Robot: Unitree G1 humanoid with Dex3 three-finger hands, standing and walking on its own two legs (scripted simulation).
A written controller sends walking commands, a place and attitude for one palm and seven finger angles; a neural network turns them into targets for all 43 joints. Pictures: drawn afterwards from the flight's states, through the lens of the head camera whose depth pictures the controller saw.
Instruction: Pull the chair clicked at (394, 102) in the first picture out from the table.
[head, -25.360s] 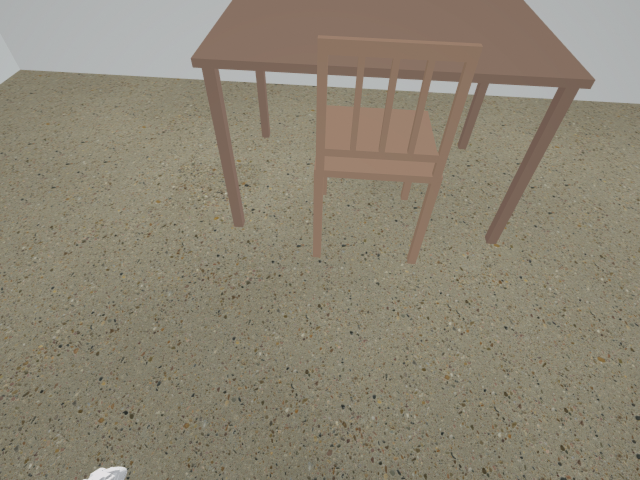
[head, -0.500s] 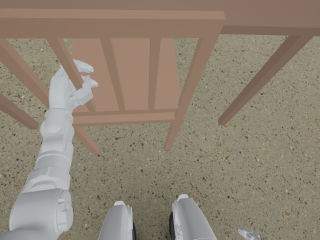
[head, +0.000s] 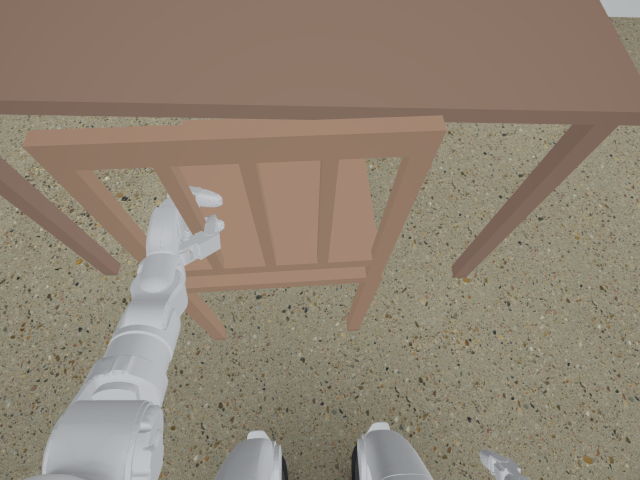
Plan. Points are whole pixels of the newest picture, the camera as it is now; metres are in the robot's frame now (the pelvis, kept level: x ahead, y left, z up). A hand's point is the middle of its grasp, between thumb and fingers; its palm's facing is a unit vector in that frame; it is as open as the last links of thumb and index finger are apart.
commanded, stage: step backward, pulling the chair out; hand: left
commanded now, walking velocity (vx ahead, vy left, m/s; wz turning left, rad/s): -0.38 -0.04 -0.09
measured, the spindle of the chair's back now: (261, 220) +0.45 +0.07 -0.04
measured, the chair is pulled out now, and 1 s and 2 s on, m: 0.04 0.21 0.30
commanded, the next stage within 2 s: none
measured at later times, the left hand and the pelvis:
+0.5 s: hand (224, 291) +0.35 +0.11 -0.03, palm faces -0.04 -0.99 -0.15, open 5.1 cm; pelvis -0.04 +0.00 +0.04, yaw -3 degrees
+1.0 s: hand (210, 365) +0.26 +0.12 -0.03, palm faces -0.01 -0.98 -0.19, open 5.2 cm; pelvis -0.10 +0.00 +0.03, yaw -3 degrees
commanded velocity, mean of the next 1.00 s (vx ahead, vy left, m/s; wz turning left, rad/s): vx -0.38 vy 0.00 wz -0.03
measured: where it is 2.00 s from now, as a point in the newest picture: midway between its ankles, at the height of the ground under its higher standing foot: outside the picture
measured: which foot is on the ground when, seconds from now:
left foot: down 0.00-1.00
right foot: down 0.00-1.00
